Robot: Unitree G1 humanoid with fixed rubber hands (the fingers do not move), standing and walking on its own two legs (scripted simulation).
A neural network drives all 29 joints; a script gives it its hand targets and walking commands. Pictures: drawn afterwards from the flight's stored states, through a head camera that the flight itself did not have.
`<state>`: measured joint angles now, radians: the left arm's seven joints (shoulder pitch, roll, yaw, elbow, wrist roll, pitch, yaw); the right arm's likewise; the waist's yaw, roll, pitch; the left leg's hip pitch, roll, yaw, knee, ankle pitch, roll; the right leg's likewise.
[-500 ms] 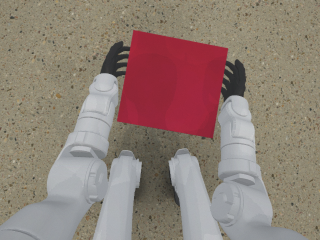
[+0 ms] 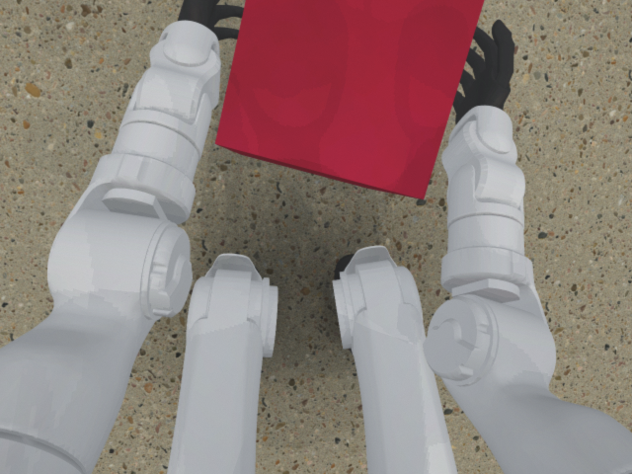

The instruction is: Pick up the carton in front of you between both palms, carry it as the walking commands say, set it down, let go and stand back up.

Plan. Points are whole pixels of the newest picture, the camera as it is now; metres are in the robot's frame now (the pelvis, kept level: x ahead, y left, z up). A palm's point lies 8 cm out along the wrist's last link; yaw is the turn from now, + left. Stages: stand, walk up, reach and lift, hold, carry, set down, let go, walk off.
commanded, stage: set down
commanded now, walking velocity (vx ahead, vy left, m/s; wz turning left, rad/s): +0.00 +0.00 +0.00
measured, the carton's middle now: (332, 93) +0.50 -0.04 -0.23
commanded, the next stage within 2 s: none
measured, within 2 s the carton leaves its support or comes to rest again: rests again in 0.68 s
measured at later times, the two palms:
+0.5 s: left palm (209, 43) +0.55 +0.11 -0.20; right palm (455, 113) +0.48 -0.18 -0.19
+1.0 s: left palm (212, 48) +0.55 +0.11 -0.22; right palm (455, 114) +0.48 -0.19 -0.21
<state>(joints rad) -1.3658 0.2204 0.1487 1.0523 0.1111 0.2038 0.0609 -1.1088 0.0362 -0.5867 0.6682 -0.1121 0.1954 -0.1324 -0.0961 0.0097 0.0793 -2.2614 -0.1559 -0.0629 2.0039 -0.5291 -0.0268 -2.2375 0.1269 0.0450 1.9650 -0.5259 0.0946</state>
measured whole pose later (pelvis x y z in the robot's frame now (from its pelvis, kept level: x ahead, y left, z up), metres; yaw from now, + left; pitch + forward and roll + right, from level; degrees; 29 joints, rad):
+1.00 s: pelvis +0.00 +0.01 -0.05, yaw -1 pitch +37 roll -4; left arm -1.49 0.29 0.08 1.26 0.06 0.13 0.03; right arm -1.23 -0.07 -0.55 0.93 -0.08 0.12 -0.08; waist -0.10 -0.01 0.27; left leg -2.27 -0.10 -0.02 2.22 -0.59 0.02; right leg -2.24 0.11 0.01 2.17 -0.58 0.09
